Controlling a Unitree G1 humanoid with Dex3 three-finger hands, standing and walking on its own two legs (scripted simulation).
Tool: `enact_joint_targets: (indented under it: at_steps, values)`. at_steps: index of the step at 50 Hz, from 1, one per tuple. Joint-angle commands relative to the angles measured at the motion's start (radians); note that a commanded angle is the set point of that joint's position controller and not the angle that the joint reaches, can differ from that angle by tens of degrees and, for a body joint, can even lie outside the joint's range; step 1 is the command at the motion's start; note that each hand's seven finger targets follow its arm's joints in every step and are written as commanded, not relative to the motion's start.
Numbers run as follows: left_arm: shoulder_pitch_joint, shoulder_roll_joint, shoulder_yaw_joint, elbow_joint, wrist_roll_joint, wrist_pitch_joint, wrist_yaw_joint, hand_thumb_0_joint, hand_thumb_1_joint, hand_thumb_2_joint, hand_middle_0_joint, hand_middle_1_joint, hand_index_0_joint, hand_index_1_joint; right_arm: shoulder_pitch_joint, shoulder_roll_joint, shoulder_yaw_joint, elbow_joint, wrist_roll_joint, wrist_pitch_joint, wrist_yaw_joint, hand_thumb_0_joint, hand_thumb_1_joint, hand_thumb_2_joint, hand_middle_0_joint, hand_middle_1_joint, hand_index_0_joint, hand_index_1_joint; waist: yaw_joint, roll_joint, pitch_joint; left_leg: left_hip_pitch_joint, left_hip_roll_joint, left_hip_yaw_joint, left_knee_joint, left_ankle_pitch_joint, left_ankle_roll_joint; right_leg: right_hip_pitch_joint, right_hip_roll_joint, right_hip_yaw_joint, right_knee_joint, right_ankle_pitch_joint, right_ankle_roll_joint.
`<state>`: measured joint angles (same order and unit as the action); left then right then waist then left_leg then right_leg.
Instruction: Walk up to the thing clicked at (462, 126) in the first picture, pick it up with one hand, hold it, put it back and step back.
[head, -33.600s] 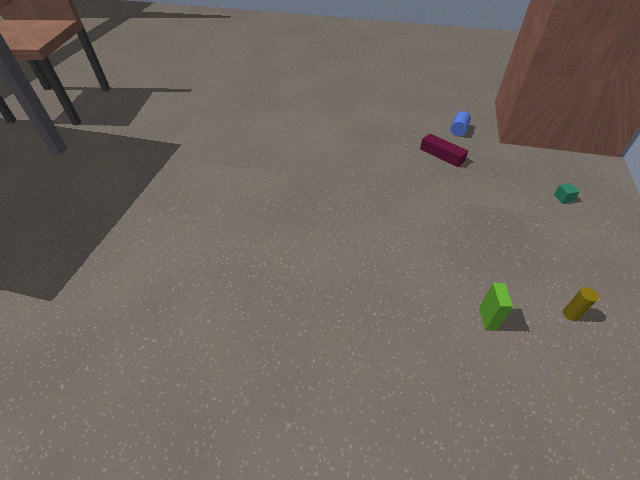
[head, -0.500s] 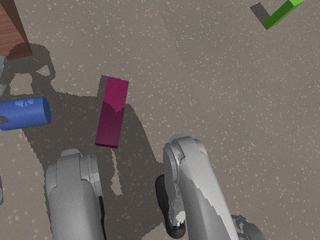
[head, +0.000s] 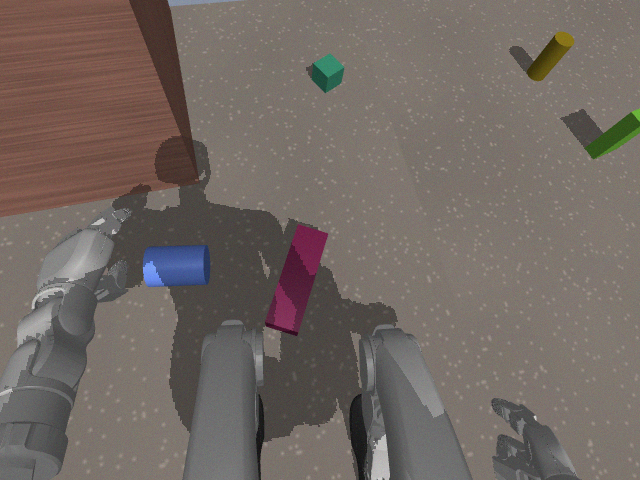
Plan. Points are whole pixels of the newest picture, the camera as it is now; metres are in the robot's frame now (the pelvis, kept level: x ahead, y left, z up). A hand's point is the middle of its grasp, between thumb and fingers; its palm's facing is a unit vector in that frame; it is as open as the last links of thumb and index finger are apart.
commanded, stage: home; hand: left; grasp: from above
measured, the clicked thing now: (178, 265) +0.47 +0.30 -0.42
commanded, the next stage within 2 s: none
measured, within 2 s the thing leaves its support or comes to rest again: neither
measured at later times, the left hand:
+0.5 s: hand (63, 362) +0.24 +0.22 +0.11, palm faces +0.09 -0.94 -0.33, open 7.4 cm
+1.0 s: hand out of the picture +0.22 +0.20 +0.20, palm faces +0.17 -0.96 -0.20, open 7.4 cm
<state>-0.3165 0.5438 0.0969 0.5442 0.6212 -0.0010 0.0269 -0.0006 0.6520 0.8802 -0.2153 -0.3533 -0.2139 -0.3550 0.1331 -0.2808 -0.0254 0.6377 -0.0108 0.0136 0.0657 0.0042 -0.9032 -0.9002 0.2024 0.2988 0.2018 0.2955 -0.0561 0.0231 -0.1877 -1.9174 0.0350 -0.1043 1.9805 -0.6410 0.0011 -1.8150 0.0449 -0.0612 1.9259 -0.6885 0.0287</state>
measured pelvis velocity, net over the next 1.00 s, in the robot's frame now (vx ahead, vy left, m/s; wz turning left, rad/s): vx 0.08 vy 0.00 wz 0.12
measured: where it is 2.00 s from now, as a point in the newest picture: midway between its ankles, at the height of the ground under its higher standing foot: (309, 468)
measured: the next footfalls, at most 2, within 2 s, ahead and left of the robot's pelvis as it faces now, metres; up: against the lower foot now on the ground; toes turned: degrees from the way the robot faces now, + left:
none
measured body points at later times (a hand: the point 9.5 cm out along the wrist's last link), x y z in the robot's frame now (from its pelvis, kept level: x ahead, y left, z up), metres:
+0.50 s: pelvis +0.04 +0.00 +0.18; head +0.12 +0.02 +0.63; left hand +0.24 +0.27 +0.13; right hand +0.24 -0.22 +0.10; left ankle +0.08 +0.12 -0.43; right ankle +0.08 -0.13 -0.43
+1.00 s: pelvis +0.08 +0.00 +0.25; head +0.09 +0.00 +0.70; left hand +0.21 +0.25 +0.22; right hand +0.28 -0.23 +0.19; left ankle +0.08 +0.12 -0.43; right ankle +0.08 -0.13 -0.43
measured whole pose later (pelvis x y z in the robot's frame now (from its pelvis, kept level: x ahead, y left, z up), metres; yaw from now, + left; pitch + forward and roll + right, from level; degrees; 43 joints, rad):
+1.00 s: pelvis +0.08 +0.00 +0.25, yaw +7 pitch +10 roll -3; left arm 0.51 0.21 0.04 -0.12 -0.05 0.46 0.01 0.01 0.91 0.90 -0.20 -0.30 -0.20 -0.30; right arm 0.28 -0.23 0.04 0.51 0.01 -0.23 -0.19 0.01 -0.90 -0.90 0.20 0.30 0.20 0.30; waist -0.04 0.05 -0.18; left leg -0.71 0.02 -0.07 1.00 -0.47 -0.01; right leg -0.62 0.01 -0.04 0.94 -0.50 0.01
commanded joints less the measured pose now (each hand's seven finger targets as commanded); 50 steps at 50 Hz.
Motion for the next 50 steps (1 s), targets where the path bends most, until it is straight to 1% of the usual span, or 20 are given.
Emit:
enact_joint_targets:
  at_steps: [1,2,4,5,7,10,12,14,15,16,19,22,26,32,35,39,42,43,44,50]
  values:
    - [-0.025,0.146,0.05,-0.258,-0.117,0.043,0.013,0.0,0.9,0.9,-0.2,-0.299,-0.2,-0.299,0.07,-0.164,-0.062,-0.112,0.026,-0.046,-0.033,0.0,-0.9,-0.9,0.2,0.3,0.2,0.3,0.012,0.157,-0.473,0.599,0.01,-0.021,-0.422,0.042,0.019,0.295,0.009,-0.021,-0.311,0.143,-0.058]
    - [-0.019,0.133,0.047,-0.332,-0.148,0.054,0.01,0.0,0.899,0.9,-0.2,-0.299,-0.2,-0.299,0.059,-0.162,-0.063,-0.124,0.028,-0.054,-0.038,0.0,-0.9,-0.9,0.2,0.3,0.2,0.3,0.01,0.178,-0.472,0.63,0.01,-0.026,-0.457,0.021,0.018,0.32,0.006,-0.018,-0.338,0.135,-0.058]
    - [0.027,0.109,0.046,-0.378,-0.202,0.088,0.009,0.0,0.899,0.9,-0.2,-0.299,-0.2,-0.299,0.035,-0.16,-0.058,-0.14,0.033,-0.072,-0.054,0.0,-0.9,-0.9,0.2,0.3,0.2,0.3,0.007,0.172,-0.453,0.686,0.01,-0.036,-0.513,-0.023,0.016,0.355,0.006,-0.015,-0.384,0.115,-0.054]
    - [0.057,0.066,0.015,-0.401,-0.231,0.101,0.008,0.0,0.897,0.899,-0.2,-0.3,-0.2,-0.3,0.025,-0.15,-0.051,-0.151,0.037,-0.082,-0.06,0.0,-0.9,-0.9,0.2,0.3,0.2,0.3,-0.01,0.163,-0.419,0.686,0.007,-0.035,-0.534,-0.047,0.018,0.372,0.007,-0.013,-0.413,0.1,-0.053]
    - [0.1,0.064,0.033,-0.451,-0.282,0.128,0.014,0.0,0.895,0.899,-0.2,-0.3,-0.2,-0.3,0.003,-0.149,-0.043,-0.159,0.041,-0.1,-0.077,0.0,-0.9,-0.9,0.2,0.3,0.2,0.3,-0.004,0.161,-0.401,0.739,0.004,-0.046,-0.585,-0.076,0.016,0.407,0.006,-0.006,-0.457,0.081,-0.052]
    - [0.189,0.029,0.029,-0.507,-0.356,0.167,0.02,0.0,0.899,0.901,-0.2,-0.301,-0.2,-0.301,-0.005,-0.135,-0.034,-0.173,0.045,-0.125,-0.1,0.0,-0.9,-0.9,0.2,0.3,0.2,0.3,-0.016,0.153,-0.386,0.821,-0.002,-0.035,-0.642,-0.032,0.013,0.489,0.0,0.009,-0.531,0.1,-0.052]
    - [0.238,0.004,0.024,-0.541,-0.41,0.196,0.028,0.0,0.9,0.901,-0.2,-0.301,-0.2,-0.301,-0.007,-0.119,-0.021,-0.193,0.051,-0.139,-0.113,0.0,-0.901,-0.9,0.2,0.3,0.2,0.3,-0.017,0.144,-0.346,0.847,-0.009,-0.02,-0.687,-0.041,0.015,0.549,-0.002,0.019,-0.598,0.085,-0.052]
    - [0.292,-0.014,0.039,-0.581,-0.464,0.223,0.037,0.0,0.9,0.9,-0.2,-0.301,-0.2,-0.3,0.004,-0.106,-0.017,-0.198,0.05,-0.153,-0.126,0.0,-0.901,-0.899,0.2,0.299,0.2,0.299,-0.012,0.127,-0.354,0.905,-0.012,-0.005,-0.721,0.01,0.015,0.63,-0.004,0.029,-0.659,0.115,-0.053]
    - [0.3,-0.018,0.037,-0.598,-0.488,0.233,0.04,0.0,0.9,0.901,-0.2,-0.301,-0.2,-0.301,0.008,-0.103,-0.016,-0.196,0.05,-0.16,-0.132,0.0,-0.901,-0.899,0.2,0.299,0.2,0.299,-0.021,0.129,-0.352,0.924,-0.013,-0.005,-0.74,0.032,0.015,0.662,-0.004,0.028,-0.682,0.133,-0.051]
    - [0.349,-0.039,0.036,-0.612,-0.51,0.247,0.044,0.0,0.9,0.9,-0.2,-0.301,-0.2,-0.3,0.019,-0.093,-0.009,-0.205,0.051,-0.165,-0.139,0.0,-0.901,-0.899,0.2,0.299,0.2,0.299,-0.014,0.119,-0.344,0.95,-0.015,-0.004,-0.763,0.063,0.014,0.705,-0.005,0.029,-0.708,0.156,-0.051]
    - [0.438,-0.089,0.02,-0.626,-0.555,0.29,0.051,0.0,0.9,0.9,-0.2,-0.3,-0.2,-0.3,0.039,-0.078,0.0,-0.21,0.052,-0.182,-0.162,0.0,-0.901,-0.899,0.2,0.299,0.2,0.299,-0.024,0.085,-0.289,1.012,-0.016,0.001,-0.829,0.121,0.014,0.803,-0.007,0.031,-0.796,0.2,-0.049]
    - [0.524,-0.12,0.028,-0.675,-0.601,0.331,0.054,0.0,0.9,0.9,-0.2,-0.3,-0.2,-0.3,0.062,-0.067,0.013,-0.223,0.053,-0.197,-0.19,0.0,-0.901,-0.9,0.2,0.3,0.2,0.3,-0.015,0.083,-0.267,1.083,-0.021,0.006,-0.89,0.197,0.011,0.902,-0.007,0.027,-0.863,0.257,-0.048]
    - [0.631,-0.176,0.024,-0.723,-0.663,0.385,0.053,0.0,0.9,0.9,-0.2,-0.3,-0.2,-0.3,0.09,-0.052,0.028,-0.239,0.055,-0.214,-0.226,0.0,-0.901,-0.9,0.2,0.299,0.2,0.299,-0.018,0.048,-0.21,1.157,-0.029,0.038,-0.958,0.287,0.015,1.038,-0.006,0.024,-0.983,0.338,-0.04]
    - [0.768,-0.215,0.02,-0.841,-0.697,0.421,0.041,0.0,0.9,0.9,-0.2,-0.3,-0.2,-0.3,0.123,-0.039,0.026,-0.261,0.044,-0.245,-0.26,0.0,-0.901,-0.899,0.2,0.299,0.2,0.299,-0.004,0.054,-0.142,1.275,-0.032,0.051,-1.054,0.403,0.012,1.152,-0.006,0.012,-1.081,0.444,-0.036]
    - [0.802,-0.226,0.01,-0.857,-0.69,0.425,0.03,0.0,0.9,0.9,-0.2,-0.301,-0.2,-0.3,0.127,-0.037,0.024,-0.269,0.036,-0.26,-0.268,0.0,-0.901,-0.899,0.2,0.299,0.2,0.299,-0.009,0.041,-0.103,1.304,-0.031,0.052,-1.082,0.422,0.014,1.169,-0.006,0.008,-1.109,0.459,-0.034]
    - [0.841,-0.235,0.003,-0.865,-0.68,0.424,0.014,0.0,0.9,0.9,-0.2,-0.301,-0.2,-0.301,0.125,-0.043,0.016,-0.275,0.028,-0.275,-0.268,0.0,-0.901,-0.899,0.2,0.299,0.2,0.299,0.006,0.022,-0.06,1.322,-0.033,0.058,-1.115,0.411,0.016,1.187,-0.007,0.001,-1.135,0.438,-0.032]
    - [0.816,-0.234,-0.01,-0.863,-0.676,0.42,0.002,0.0,0.9,0.9,-0.2,-0.301,-0.2,-0.3,0.112,-0.053,0.011,-0.277,0.024,-0.287,-0.268,0.0,-0.901,-0.899,0.2,0.299,0.2,0.299,0.001,0.004,-0.021,1.321,-0.032,0.058,-1.127,0.38,0.015,1.172,-0.009,-0.004,-1.146,0.405,-0.029]
    - [0.807,-0.229,-0.002,-0.854,-0.676,0.418,-0.002,0.0,0.9,0.9,-0.2,-0.301,-0.2,-0.3,0.112,-0.056,0.01,-0.277,0.022,-0.291,-0.267,0.0,-0.901,-0.899,0.2,0.299,0.2,0.299,0.0,0.012,-0.012,1.321,-0.033,0.062,-1.128,0.367,0.015,1.167,-0.011,-0.002,-1.15,0.394,-0.028]
    - [0.801,-0.231,-0.007,-0.84,-0.675,0.416,-0.006,0.0,0.9,0.9,-0.2,-0.301,-0.2,-0.3,0.112,-0.058,0.008,-0.27,0.021,-0.296,-0.267,0.0,-0.901,-0.899,0.2,0.299,0.2,0.299,-0.007,0.007,-0.015,1.329,-0.032,0.059,-1.13,0.371,0.014,1.169,-0.011,-0.001,-1.148,0.393,-0.029]
    - [0.784,-0.225,0.001,-0.86,-0.672,0.406,-0.012,0.0,0.9,0.9,-0.2,-0.3,-0.2,-0.3,0.106,-0.063,0.007,-0.271,0.016,-0.311,-0.261,0.0,-0.9,-0.9,0.2,0.3,0.2,0.3,0.006,0.027,-0.045,1.352,-0.035,0.062,-1.124,0.388,0.012,1.185,-0.016,0.001,-1.141,0.412,-0.027]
